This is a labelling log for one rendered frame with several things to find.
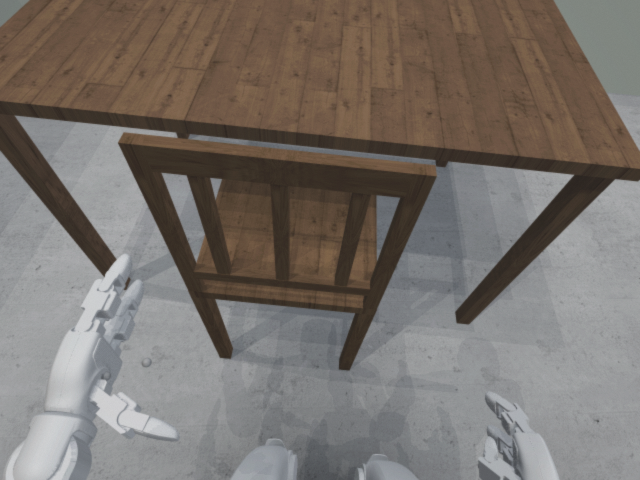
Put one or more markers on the robot thigh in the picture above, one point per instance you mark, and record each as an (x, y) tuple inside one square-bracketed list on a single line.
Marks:
[(383, 470), (267, 463)]

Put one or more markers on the robot left hand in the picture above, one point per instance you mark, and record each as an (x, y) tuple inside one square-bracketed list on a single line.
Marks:
[(91, 348)]

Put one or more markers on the chair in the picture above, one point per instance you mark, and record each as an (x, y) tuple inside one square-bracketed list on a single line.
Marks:
[(287, 228)]

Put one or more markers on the robot right hand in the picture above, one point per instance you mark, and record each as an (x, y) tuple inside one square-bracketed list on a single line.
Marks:
[(525, 457)]

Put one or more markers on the robot left thigh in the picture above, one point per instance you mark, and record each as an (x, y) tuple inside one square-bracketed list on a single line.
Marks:
[(267, 463)]

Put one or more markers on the robot right thigh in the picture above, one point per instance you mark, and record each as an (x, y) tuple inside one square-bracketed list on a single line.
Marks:
[(383, 470)]

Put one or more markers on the robot left forearm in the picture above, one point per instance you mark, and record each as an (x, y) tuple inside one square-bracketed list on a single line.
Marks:
[(56, 448)]

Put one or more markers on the table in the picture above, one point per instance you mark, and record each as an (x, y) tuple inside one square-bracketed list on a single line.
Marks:
[(489, 82)]

